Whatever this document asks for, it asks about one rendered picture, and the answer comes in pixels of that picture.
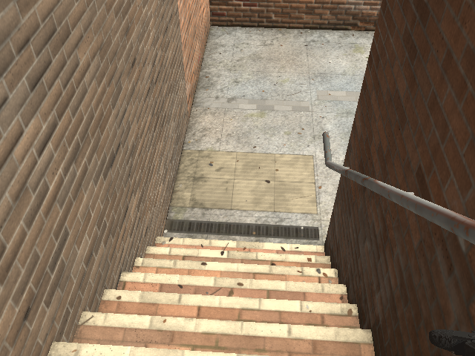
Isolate stairs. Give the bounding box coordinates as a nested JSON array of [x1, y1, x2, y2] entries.
[[47, 237, 375, 356]]

